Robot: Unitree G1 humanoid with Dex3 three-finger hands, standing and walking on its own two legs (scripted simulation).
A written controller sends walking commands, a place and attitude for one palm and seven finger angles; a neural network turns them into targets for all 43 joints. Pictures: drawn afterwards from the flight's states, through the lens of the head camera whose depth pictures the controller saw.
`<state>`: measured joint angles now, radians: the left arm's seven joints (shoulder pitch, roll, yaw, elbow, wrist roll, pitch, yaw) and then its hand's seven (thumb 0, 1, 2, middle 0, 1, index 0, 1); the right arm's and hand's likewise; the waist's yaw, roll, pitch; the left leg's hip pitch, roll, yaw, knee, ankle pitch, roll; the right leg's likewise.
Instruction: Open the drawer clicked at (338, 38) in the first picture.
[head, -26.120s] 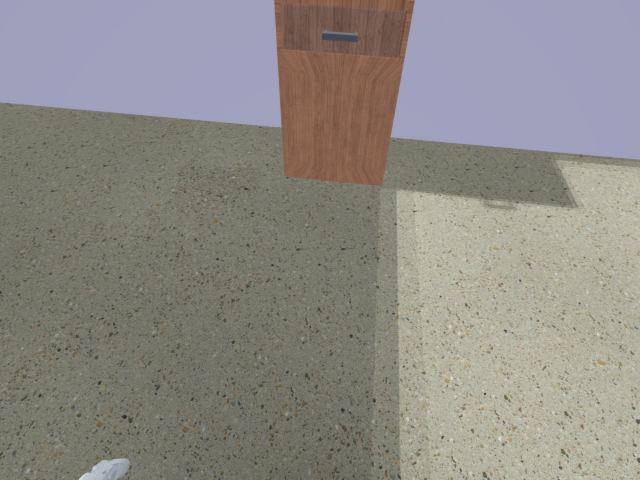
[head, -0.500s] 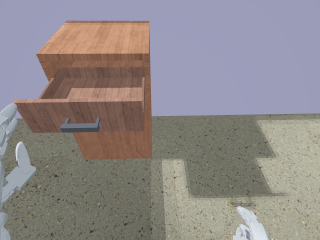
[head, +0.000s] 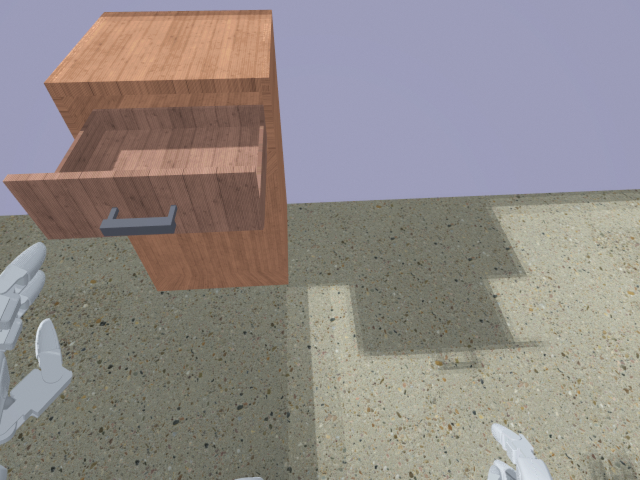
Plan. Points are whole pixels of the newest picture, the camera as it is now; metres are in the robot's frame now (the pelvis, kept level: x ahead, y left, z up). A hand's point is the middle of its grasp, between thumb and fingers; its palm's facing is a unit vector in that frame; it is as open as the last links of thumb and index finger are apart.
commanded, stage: stop stepping back and stand still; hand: left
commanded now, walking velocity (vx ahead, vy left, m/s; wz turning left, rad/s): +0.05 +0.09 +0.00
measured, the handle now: (141, 218) +0.58 +0.36 -0.06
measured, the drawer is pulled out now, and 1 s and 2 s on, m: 0.30 0.30 0.30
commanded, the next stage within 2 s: let the arm hang, fingers relaxed in 0.04 s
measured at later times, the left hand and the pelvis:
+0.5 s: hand out of the picture +0.04 +0.21 -0.18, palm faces +0.07 -0.98 -0.19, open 7.0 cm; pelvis +0.02 +0.03 -0.01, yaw +2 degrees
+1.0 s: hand out of the picture +0.03 +0.22 -0.17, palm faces +0.03 -0.97 -0.22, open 7.4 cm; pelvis +0.02 +0.04 +0.00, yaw +1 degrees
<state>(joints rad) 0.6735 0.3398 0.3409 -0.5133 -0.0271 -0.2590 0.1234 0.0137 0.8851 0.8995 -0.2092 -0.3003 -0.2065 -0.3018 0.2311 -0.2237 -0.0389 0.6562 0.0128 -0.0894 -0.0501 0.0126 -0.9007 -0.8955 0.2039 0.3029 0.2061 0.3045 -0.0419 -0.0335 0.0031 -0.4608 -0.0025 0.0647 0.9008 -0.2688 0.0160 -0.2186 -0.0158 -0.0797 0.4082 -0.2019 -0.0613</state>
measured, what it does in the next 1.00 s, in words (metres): steps on the spot: left foot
